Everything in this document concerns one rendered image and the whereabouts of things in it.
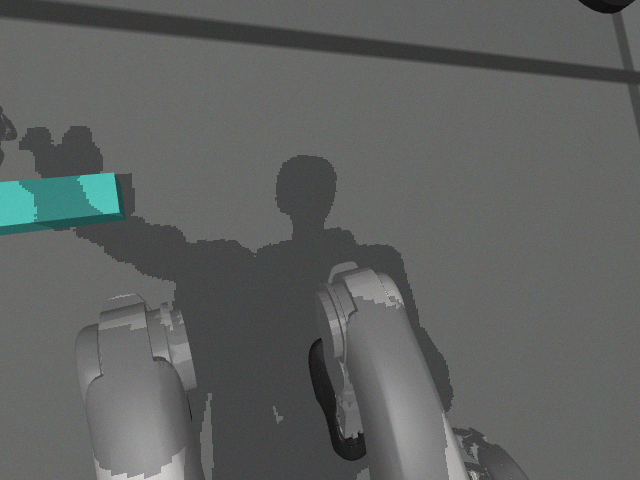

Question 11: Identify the carton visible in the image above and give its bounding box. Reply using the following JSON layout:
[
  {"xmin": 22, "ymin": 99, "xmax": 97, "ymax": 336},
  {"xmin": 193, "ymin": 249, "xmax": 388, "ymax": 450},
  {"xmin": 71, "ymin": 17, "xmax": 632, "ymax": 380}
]
[{"xmin": 0, "ymin": 173, "xmax": 126, "ymax": 235}]

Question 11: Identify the right robot foot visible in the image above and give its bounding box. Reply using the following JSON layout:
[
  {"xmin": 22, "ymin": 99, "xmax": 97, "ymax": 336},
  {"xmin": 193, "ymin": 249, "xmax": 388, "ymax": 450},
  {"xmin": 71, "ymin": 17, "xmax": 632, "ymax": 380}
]
[{"xmin": 308, "ymin": 338, "xmax": 367, "ymax": 461}]

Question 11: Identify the left robot hand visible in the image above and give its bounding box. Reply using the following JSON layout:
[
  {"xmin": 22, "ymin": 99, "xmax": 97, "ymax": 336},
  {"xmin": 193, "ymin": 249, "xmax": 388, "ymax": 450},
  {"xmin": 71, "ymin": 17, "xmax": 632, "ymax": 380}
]
[{"xmin": 0, "ymin": 106, "xmax": 17, "ymax": 166}]

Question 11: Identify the right robot hand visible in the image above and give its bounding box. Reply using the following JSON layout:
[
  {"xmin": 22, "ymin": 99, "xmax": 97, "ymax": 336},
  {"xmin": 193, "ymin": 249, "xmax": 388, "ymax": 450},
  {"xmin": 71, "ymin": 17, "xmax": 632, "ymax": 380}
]
[{"xmin": 451, "ymin": 427, "xmax": 529, "ymax": 480}]

